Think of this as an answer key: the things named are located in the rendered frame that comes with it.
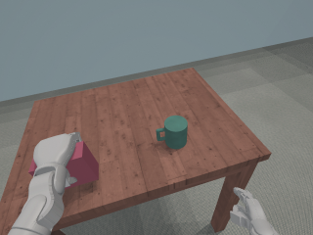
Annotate robot left forearm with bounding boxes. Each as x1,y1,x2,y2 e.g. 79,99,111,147
8,163,67,235

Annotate table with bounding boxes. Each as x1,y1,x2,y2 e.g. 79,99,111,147
0,68,272,235

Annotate robot right forearm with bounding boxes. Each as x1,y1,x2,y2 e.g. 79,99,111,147
249,218,280,235

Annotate sponge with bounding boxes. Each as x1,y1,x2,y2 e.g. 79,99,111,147
28,141,99,190

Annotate robot left hand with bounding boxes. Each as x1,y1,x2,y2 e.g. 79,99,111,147
33,132,82,188

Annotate robot right hand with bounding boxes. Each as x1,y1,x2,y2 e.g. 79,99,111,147
230,187,267,230

